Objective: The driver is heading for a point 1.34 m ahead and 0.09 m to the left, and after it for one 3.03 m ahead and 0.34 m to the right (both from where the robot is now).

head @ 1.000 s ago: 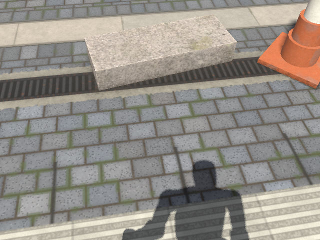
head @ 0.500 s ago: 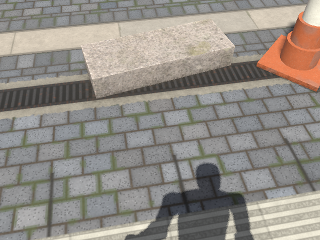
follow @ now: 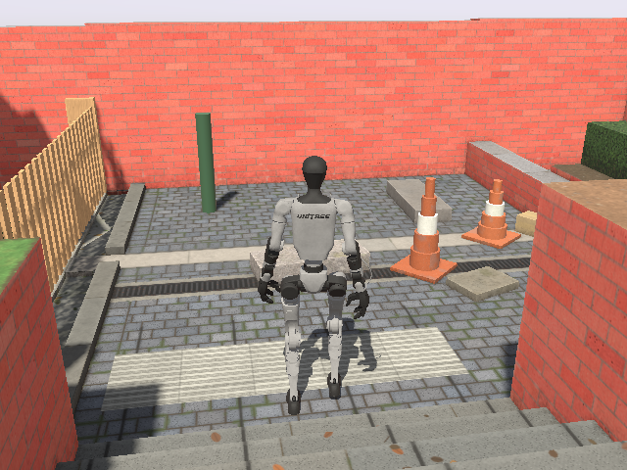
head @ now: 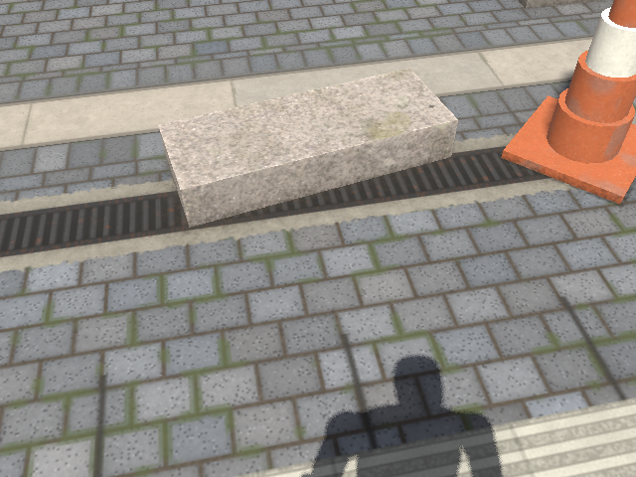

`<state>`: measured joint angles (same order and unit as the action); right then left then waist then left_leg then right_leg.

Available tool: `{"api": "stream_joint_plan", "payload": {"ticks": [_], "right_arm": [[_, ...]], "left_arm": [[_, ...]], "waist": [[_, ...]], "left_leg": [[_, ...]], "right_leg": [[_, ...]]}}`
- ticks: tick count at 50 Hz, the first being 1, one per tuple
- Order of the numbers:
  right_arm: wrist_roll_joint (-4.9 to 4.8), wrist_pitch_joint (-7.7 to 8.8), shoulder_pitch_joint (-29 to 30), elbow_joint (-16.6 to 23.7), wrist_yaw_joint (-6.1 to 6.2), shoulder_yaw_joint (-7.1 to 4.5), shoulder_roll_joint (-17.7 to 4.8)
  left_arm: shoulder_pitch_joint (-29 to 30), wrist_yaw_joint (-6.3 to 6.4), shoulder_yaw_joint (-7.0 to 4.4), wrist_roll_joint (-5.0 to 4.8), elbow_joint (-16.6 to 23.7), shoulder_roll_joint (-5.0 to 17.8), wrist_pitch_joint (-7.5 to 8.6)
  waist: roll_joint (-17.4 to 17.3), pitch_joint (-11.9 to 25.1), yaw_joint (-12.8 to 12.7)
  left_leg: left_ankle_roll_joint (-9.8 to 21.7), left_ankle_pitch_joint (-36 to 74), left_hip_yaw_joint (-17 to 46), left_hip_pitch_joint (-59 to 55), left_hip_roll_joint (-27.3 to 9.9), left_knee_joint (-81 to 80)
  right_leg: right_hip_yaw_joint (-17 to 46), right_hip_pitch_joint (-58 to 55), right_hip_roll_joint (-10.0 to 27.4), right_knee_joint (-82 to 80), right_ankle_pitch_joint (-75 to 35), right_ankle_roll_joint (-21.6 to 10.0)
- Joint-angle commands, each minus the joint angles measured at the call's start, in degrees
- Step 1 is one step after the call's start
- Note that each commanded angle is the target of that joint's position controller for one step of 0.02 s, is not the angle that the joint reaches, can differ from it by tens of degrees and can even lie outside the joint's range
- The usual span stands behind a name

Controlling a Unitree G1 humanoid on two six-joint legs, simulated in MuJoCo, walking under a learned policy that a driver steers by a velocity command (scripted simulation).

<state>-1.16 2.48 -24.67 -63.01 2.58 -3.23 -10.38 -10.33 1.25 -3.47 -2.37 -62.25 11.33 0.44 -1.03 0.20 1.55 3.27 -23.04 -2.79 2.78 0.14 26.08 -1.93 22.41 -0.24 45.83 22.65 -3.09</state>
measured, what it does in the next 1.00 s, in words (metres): walks ahead: right foot, then left foot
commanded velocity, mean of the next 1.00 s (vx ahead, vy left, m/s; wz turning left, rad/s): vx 0.85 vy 0.00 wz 0.00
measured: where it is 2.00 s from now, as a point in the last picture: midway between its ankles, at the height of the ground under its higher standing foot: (298, 119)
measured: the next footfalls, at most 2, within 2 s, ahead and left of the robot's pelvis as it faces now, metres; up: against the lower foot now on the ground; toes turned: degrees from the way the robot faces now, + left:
right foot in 0.24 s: +0.24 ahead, -0.19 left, +0.00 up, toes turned -6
left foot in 0.76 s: +0.69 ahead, -0.03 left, +0.00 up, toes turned +3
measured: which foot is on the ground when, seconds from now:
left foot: down 0.00-0.26, up 0.28-0.74, down 0.76-1.00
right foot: up 0.00-0.22, down 0.24-0.78, up 0.80-1.00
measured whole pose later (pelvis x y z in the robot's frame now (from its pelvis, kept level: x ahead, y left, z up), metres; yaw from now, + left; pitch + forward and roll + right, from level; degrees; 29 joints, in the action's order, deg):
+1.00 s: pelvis +0.69 -0.09 +0.01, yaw -1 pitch +0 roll +2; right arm 1.0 6.2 -26.7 -59.2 -1.3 -3.4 -14.3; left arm -8.4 -2.7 -1.0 2.4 -47.6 14.3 4.3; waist 1.7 -0.6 1.8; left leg 5.9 -13.7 -5.6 4.8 6.9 18.0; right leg 1.8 38.9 7.9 67.1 8.6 -4.6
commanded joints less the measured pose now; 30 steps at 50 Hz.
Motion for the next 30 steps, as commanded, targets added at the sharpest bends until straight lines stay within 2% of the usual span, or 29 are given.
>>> {"api": "stream_joint_plan", "payload": {"ticks": [1,3,5,6,7,9,10,11,12,13,14,15,16,17,18,19,21,23,25,27,30], "right_arm": [[0.27,3.13,-5.39,1.25,-0.29,-1.58,-7.94],[-0.03,2.91,-5.38,2.14,-0.92,-1.35,-6.86],[0.13,2.62,-3.76,3.84,-1.08,-1.54,-8.08],[5.08,2.82,-4.56,3.09,-2.06,-1.46,-8.49],[5.04,2.94,-4.84,3.21,-2.43,-1.6,-8.53],[3.72,3.18,-4.23,3.55,-2.9,-1.99,-10.4],[3.26,3.35,-2.6,4.07,-3.08,-2.12,-11.34],[3.2,3.44,-0.42,4.48,-3.22,-2.31,-12.38],[3.41,3.42,0.84,4.81,-3.34,-2.16,-12.16],[3.58,3.45,2.06,5.96,-3.39,-1.66,-10.47],[1.7,4.55,0.62,9.79,-4.25,0.02,-2.04],[1.19,4.49,5.41,11.13,-4.32,-0.62,-5.4],[1.4,4.47,6.53,11.51,-4.59,-1.04,-7.06],[2.12,4.39,6.25,10.9,-4.89,-0.85,-6.42],[3.59,3.75,5.43,10.71,-5.17,-0.72,-5.14],[4.36,2.82,4.59,10.69,-5.77,-0.39,-4.04],[3.65,1.3,8.17,12.62,-6.33,-0.13,-4.02],[3.43,0.5,13.06,14.34,-6.42,-0.04,-4.83],[3.37,0.41,19.44,16.71,-6.41,0.06,-5.58],[2.95,0.57,25.23,19.0,-6.41,0.38,-5.41],[2.39,0.84,30.26,20.97,-6.8,1.23,-4.48]], "left_arm": [[12.61,-1.03,-1.0,-0.62,7.62,5.18,4.28],[11.91,-1.83,-1.21,0.11,7.58,5.1,5.42],[13.25,-2.63,-0.56,0.63,8.15,3.03,5.65],[14.88,-4.62,0.05,6.52,10.07,1.87,3.29],[15.6,-5.28,0.04,6.3,10.94,1.91,2.17],[13.08,-5.45,-0.18,4.99,11.54,3.84,1.39],[9.1,-5.22,-0.62,4.56,10.94,5.24,1.59],[0.88,-4.72,-1.49,4.25,8.84,6.85,2.09],[-11.81,-3.92,-2.82,4.21,4.7,9.37,2.64],[-23.23,-2.68,-4.23,5.14,2.39,14.84,3.62],[-26.52,-2.48,-4.4,5.35,1.72,20.12,4.27],[-15.71,-2.57,-3.34,5.24,3.39,16.6,3.89],[-10.33,-2.8,-2.46,5.15,4.7,12.83,4.03],[-8.03,-3.05,-1.9,4.72,5.09,10.26,4.51],[-6.13,-2.98,-1.25,4.2,5.5,8.52,4.89],[-5.85,-2.68,-0.47,4.24,5.34,6.41,5.17],[-8.48,-2.21,0.03,4.11,4.65,5.48,5.93],[-11.1,-2.0,0.05,3.74,4.77,6.22,6.38],[-14.25,-2.02,0.31,3.37,4.84,6.18,6.77],[-16.47,-1.92,0.72,3.03,4.86,5.72,7.36],[-18.68,-1.43,1.02,2.59,4.71,6.19,8.08]], "waist": [[-3.91,-14.81,1.69],[-2.98,-11.11,1.65],[-4.9,-9.57,1.7],[-6.13,-10.07,2.01],[-7.55,-10.57,2.36],[-8.32,-10.64,1.21],[-8.29,-9.36,-0.99],[-6.88,-5.48,-5.78],[-2.21,1.52,-11.71],[8.47,7.76,-16.8],[26.18,12.96,-12.85],[16.26,5.04,-8.65],[8.82,0.97,-5.54],[4.26,0.12,-3.64],[4.78,-0.37,-1.41],[6.3,-1.08,0.03],[6.11,-4.31,0.38],[3.93,-7.22,-0.19],[2.36,-9.06,-1.64],[1.96,-10.33,-2.7],[2.13,-11.54,-3.57]], "left_leg": [[11.24,-15.15,27.82,-9.11,-23.36,-20.46],[8.14,-7.05,19.09,-9.84,-19.02,-20.22],[6.99,-1.85,12.69,-1.59,-15.65,-20.84],[7.18,-2.67,9.19,2.71,-12.38,-21.71],[7.21,-1.29,7.87,5.89,-12.48,-22.17],[7.58,2.01,6.65,7.25,-14.02,-21.41],[7.32,9.78,5.73,7.45,-14.44,-17.97],[6.48,22.66,3.27,8.16,-13.5,-8.57],[5.31,34.17,-0.74,11.21,-9.98,8.04],[3.75,24.73,-2.38,23.74,-5.69,32.23],[3.25,-9.38,5.96,37.72,3.94,49.28],[4.93,-1.28,11.64,43.08,1.92,55.46],[5.82,5.11,9.31,43.84,-2.43,55.55],[5.36,9.96,7.67,40.32,-5.62,52.04],[4.47,11.62,7.09,37.05,-7.03,48.78],[3.33,12.51,6.72,35.05,-7.93,47.21],[1.58,15.47,5.41,38.02,-8.56,45.79],[0.09,19.0,4.06,43.49,-9.02,42.5],[-1.1,22.16,2.31,46.48,-8.68,35.86],[-1.59,25.72,0.66,45.64,-7.79,27.1],[0.32,30.68,-2.24,39.79,-6.35,15.36]], "right_leg": [[5.19,35.47,7.39,12.89,-1.31,-1.18],[3.63,31.8,7.97,6.88,-5.84,-0.51],[0.3,20.77,6.22,1.47,-9.51,0.76],[-3.5,14.96,3.93,-2.56,-10.23,1.19],[-5.06,10.23,3.38,-4.48,-10.53,0.83],[-6.38,3.8,2.73,-6.99,-9.4,-0.47],[-6.97,-1.3,1.49,-8.23,-8.91,-1.09],[-8.1,-10.47,-0.83,-9.53,-7.74,-1.52],[-9.13,-24.3,-3.18,-10.91,-5.49,-2.11],[5.05,-36.82,7.2,-16.14,10.41,-2.66],[41.11,-39.92,21.1,-36.05,41.23,-5.32],[46.16,-31.27,21.38,-40.13,39.08,-4.73],[36.88,-25.7,20.97,-35.93,31.02,-4.07],[28.9,-19.98,18.3,-35.73,21.16,-4.08],[23.77,-15.78,15.55,-36.33,16.0,-3.66],[20.34,-12.57,14.01,-37.46,13.71,-3.62],[16.86,-10.98,12.63,-40.19,9.81,-4.66],[13.99,-11.94,12.06,-42.34,5.09,-5.83],[10.79,-13.39,11.34,-44.25,-1.06,-7.12],[7.53,-14.58,10.4,-45.88,-7.97,-7.75],[3.56,-17.9,10.6,-49.83,-19.71,-7.69]]}}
